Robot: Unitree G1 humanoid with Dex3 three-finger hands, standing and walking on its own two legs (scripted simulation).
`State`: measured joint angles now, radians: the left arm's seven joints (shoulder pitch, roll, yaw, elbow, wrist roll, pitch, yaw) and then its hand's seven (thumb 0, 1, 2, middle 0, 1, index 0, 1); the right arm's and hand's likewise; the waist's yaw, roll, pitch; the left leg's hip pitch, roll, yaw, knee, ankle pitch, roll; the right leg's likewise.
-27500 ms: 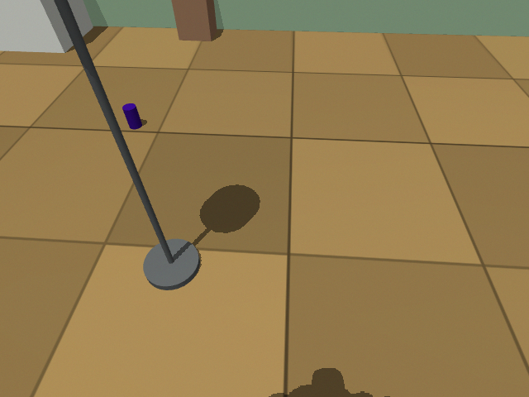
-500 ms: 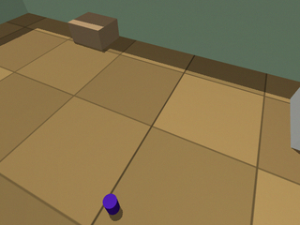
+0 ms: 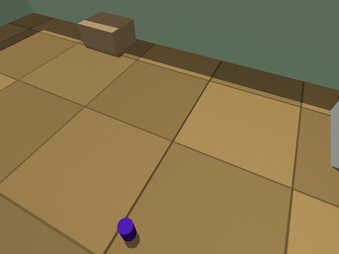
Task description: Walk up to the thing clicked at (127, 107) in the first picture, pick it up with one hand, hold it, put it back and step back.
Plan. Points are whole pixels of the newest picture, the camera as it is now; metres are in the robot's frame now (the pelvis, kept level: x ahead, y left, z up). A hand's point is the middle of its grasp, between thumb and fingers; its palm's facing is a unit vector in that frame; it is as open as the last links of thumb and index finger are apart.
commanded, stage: stand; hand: left
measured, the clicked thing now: (127, 229) +0.37 +0.23 -0.71
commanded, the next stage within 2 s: walk up in 0.04 s
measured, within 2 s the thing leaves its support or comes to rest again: neither
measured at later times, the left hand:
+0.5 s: hand out of the picture +0.06 +0.31 -0.19, palm faces -0.03 -0.93 -0.37, open 7.3 cm
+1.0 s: hand out of the picture -0.01 +0.28 -0.16, palm faces -0.10 -0.92 -0.37, open 7.3 cm
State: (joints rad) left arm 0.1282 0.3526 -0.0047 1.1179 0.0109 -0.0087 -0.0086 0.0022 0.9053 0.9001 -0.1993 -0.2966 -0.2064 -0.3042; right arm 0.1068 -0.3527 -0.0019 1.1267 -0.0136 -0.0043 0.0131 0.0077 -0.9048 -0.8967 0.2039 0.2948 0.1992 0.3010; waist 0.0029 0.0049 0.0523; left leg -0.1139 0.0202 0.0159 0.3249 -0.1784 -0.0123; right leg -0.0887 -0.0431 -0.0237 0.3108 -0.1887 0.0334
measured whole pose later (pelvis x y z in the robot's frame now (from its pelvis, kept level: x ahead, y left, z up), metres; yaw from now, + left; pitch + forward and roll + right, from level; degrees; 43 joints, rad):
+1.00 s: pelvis -0.09 +0.03 -0.01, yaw -4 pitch -4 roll -1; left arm 0.18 0.36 0.03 1.02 0.03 0.01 -0.02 0.00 0.91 0.90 -0.20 -0.30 -0.21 -0.30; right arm 0.19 -0.37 -0.04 0.96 -0.02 0.00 0.00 0.01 -0.90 -0.90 0.21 0.30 0.20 0.30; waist 0.00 0.03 0.09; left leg -0.21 0.02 0.03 0.55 -0.35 0.01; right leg -0.12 0.05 0.05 0.47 -0.28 -0.03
